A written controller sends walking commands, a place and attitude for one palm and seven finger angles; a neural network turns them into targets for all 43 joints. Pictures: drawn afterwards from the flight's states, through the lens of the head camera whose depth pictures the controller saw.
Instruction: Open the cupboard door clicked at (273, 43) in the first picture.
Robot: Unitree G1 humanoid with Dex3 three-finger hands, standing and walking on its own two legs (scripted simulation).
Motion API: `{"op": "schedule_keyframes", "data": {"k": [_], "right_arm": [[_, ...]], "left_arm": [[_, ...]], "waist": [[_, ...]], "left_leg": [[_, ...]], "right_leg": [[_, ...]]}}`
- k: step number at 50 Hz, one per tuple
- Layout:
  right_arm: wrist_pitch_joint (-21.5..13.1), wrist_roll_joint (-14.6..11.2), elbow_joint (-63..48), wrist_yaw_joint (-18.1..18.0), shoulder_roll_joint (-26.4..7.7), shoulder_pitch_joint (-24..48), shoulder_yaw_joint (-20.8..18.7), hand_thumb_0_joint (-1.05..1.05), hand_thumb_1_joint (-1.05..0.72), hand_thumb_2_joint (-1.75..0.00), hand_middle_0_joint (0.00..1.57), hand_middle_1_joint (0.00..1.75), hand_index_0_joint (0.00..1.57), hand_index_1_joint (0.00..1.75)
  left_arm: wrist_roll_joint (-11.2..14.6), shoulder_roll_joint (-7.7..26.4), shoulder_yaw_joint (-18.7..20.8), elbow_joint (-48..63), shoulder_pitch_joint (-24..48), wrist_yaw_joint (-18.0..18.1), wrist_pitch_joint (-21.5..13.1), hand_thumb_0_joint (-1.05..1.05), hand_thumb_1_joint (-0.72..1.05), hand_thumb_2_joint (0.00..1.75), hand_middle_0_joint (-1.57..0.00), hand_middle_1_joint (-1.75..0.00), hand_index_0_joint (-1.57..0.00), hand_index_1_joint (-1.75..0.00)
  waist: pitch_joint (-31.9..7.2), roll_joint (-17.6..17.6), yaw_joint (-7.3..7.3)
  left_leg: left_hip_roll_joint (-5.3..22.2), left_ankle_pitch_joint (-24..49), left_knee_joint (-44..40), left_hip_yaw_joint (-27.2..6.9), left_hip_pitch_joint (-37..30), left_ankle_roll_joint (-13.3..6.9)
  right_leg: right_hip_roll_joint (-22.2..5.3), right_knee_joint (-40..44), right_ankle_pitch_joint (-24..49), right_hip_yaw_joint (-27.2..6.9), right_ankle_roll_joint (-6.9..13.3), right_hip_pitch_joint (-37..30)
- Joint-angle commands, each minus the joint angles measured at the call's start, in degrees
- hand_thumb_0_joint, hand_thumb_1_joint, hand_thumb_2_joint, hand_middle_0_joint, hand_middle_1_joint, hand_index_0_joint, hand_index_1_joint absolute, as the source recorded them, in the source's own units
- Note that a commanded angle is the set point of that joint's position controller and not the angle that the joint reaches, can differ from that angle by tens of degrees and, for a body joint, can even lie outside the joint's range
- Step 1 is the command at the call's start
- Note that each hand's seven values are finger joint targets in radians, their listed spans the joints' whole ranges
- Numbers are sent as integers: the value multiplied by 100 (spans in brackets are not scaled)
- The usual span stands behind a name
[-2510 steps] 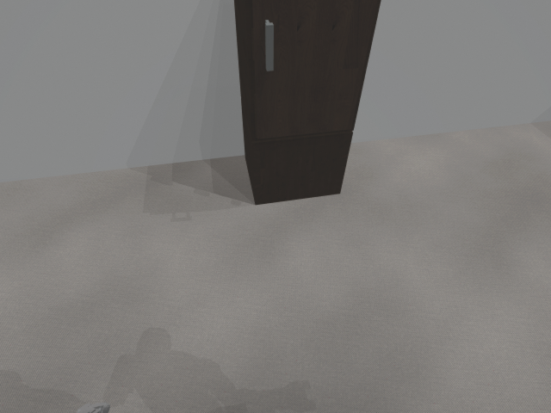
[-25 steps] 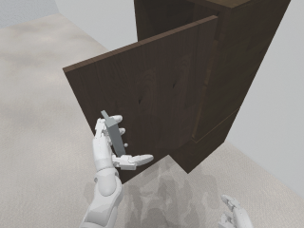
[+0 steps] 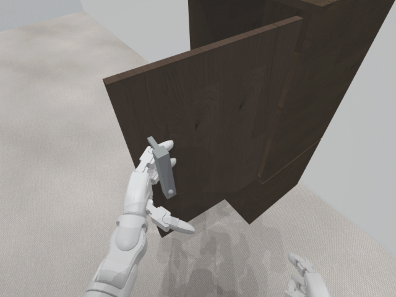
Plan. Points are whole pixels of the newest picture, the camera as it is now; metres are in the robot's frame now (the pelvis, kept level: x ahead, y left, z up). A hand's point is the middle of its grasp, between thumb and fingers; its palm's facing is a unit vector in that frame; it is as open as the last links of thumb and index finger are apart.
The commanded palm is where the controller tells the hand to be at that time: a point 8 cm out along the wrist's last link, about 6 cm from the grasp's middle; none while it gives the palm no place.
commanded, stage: slide the hand sideways off the handle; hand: left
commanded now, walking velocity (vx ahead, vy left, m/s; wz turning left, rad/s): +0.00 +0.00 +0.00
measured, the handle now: (161, 168) +0.35 +0.11 +0.07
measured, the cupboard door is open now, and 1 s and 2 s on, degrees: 85 86 86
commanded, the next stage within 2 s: draw the hand back to the body in 1.06 s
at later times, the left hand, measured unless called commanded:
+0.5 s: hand (161, 208) +0.26 +0.10 +0.07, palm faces -0.13 -0.99 -0.02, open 16.1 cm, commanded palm +0.24 +0.17 +0.07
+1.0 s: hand (135, 223) +0.23 +0.14 +0.07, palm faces -0.09 -0.99 -0.06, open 16.0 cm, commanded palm +0.21 +0.22 +0.07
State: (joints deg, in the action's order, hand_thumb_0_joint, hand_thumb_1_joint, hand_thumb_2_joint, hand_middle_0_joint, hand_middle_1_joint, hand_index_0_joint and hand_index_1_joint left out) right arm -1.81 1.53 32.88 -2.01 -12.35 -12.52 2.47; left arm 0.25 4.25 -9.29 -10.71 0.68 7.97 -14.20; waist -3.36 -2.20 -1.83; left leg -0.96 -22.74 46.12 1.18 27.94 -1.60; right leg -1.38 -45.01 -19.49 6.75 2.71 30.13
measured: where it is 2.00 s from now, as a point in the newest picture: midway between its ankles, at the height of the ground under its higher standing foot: outside the picture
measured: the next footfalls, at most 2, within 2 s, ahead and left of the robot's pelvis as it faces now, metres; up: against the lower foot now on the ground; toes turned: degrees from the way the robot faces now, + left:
none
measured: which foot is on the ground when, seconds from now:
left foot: down 0.00-1.00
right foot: down 0.00-1.00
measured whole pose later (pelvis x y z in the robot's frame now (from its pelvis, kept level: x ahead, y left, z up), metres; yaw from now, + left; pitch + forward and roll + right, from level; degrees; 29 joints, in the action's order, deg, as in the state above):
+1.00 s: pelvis +0.03 -0.01 -0.01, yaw -1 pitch +8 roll -1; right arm -8.8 -1.0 28.1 -3.0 -14.0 -14.5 1.8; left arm 13.4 12.5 4.0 11.5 -27.6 -13.1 -13.8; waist -5.2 -2.6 -0.8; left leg 1.0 -27.7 50.5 1.1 30.7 -0.4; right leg 0.5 -48.9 -23.8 6.7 3.5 33.2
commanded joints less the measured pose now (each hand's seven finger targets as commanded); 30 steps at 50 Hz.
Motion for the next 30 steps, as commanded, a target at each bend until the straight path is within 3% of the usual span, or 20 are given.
{"op": "schedule_keyframes", "data": {"k": [1,4,5,8,13,15,16,20,22,25,27,30], "right_arm": [[-616,-272,-1016,-142,-616,407,-132,0,-90,-90,20,30,20,30],[-797,-297,-1047,-89,-658,400,-141,0,-90,-90,20,30,20,30],[-830,-296,-1039,-47,-664,412,-145,0,-90,-90,20,30,20,30],[-847,-243,-1123,56,-647,346,-178,0,-90,-90,20,30,20,30],[-797,-209,-1234,103,-638,354,-178,0,-90,-90,20,30,20,30],[-778,-203,-1290,112,-636,364,-197,0,-90,-90,20,30,20,30],[-764,-197,-1346,121,-607,367,-189,0,-90,-90,20,30,20,30],[-716,-186,-1422,112,-611,363,-207,0,-90,-90,20,30,20,30],[-746,-166,-1486,108,-586,315,-203,0,-90,-90,20,30,20,30],[-796,-163,-1448,49,-622,228,-225,0,-90,-90,20,30,20,30],[-863,-174,-1443,24,-627,226,-219,0,-90,-90,20,30,20,30],[-936,-182,-1391,-27,-657,135,-239,0,-90,-90,20,30,20,30]], "left_arm": [[704,-369,-585,1164,1994,-1592,-165,0,-50,30,-15,-30,-15,-30],[936,-233,-139,1262,1600,-1390,-15,0,-50,30,-15,-30,-15,-30],[881,-120,-25,1264,1396,-1285,5,0,-50,30,-15,-30,-15,-30],[686,40,184,1575,809,-1035,32,0,-50,30,-15,-30,-15,-30],[565,307,458,1965,142,-956,85,0,-50,30,-15,-30,-15,-30],[544,457,647,2114,-321,-929,108,0,-50,30,-15,-30,-15,-30],[560,354,592,2241,-568,-936,120,0,-50,30,-15,-30,-15,-30],[537,490,692,2717,-903,-884,121,0,-50,30,-15,-30,-15,-30],[528,417,579,3063,-1074,-884,67,0,-50,30,-15,-30,-15,-30],[602,634,795,3223,-1272,-928,-45,0,-50,30,-15,-30,-15,-30],[625,606,719,3385,-1260,-1016,-153,0,-50,30,-15,-30,-15,-30],[767,805,986,3371,-1507,-1176,-216,0,-50,30,-15,-30,-15,-30]], "waist": [[-866,412,456],[-902,597,273],[-851,331,187],[-1040,567,86],[-966,411,1],[-932,406,-97],[-966,368,-101],[-836,340,-38],[-941,146,0],[-920,375,88],[-897,196,137],[-1044,369,121]], "left_leg": [[10,226,-887,-434,-280,32],[12,70,-995,-507,-184,84],[-1,106,-1012,-476,-177,107],[45,445,-1009,-434,-215,120],[57,662,-979,-317,-126,146],[77,803,-975,-299,-98,157],[80,905,-965,-259,-129,156],[92,966,-877,-235,-70,152],[96,1110,-801,-227,-144,155],[88,1062,-658,-244,-16,122],[67,994,-596,-264,11,123],[43,1080,-485,-277,102,106]], "right_leg": [[63,817,232,-465,-51,-518],[71,793,-58,-361,-77,-527],[65,761,-50,-367,-53,-534],[70,668,250,-335,-57,-672],[86,607,489,-366,-36,-775],[106,577,610,-366,-12,-855],[104,555,746,-359,-23,-894],[132,509,835,-371,-29,-816],[127,435,1005,-367,-37,-784],[152,417,1023,-397,-64,-734],[136,362,968,-409,-65,-636],[150,337,1090,-437,-71,-734]]}}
